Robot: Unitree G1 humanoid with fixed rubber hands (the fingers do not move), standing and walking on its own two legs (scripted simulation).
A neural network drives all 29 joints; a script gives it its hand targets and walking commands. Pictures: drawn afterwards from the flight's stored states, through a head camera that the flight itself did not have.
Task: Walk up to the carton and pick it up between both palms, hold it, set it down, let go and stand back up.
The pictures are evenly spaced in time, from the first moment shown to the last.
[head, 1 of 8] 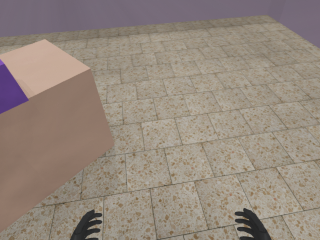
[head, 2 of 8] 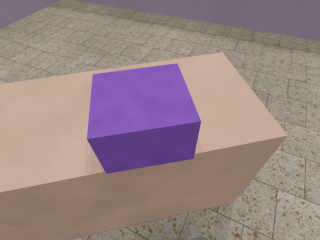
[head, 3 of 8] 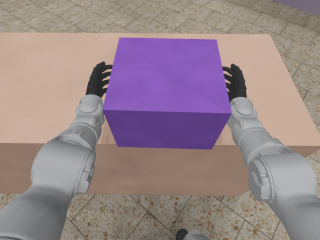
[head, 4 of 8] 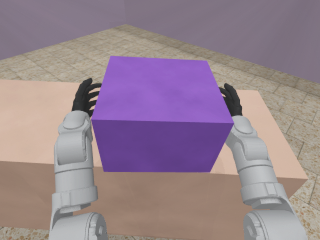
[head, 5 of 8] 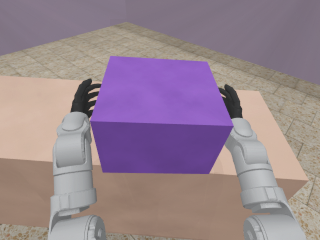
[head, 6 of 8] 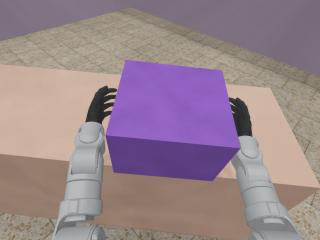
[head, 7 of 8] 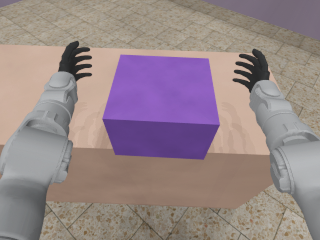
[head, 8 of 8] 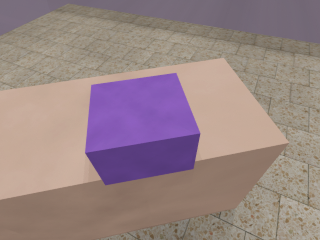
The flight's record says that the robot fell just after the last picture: no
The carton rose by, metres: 0.16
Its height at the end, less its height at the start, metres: +0.00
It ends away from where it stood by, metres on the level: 0.01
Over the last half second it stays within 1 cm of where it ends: yes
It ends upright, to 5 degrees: yes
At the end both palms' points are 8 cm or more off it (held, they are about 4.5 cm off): yes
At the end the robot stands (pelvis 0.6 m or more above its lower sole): yes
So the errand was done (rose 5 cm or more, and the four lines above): yes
